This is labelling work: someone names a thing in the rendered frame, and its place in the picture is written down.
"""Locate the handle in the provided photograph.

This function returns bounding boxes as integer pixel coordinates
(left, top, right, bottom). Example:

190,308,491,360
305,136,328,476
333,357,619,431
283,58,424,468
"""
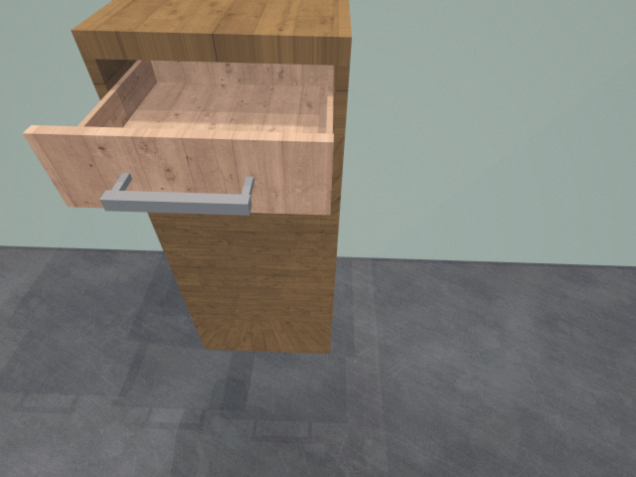
99,173,254,216

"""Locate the cabinet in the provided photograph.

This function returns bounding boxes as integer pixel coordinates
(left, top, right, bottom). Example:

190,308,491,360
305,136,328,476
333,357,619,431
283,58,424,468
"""
71,0,352,354

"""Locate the drawer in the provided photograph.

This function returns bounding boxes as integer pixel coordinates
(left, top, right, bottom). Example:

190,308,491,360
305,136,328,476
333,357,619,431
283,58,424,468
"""
23,60,334,216

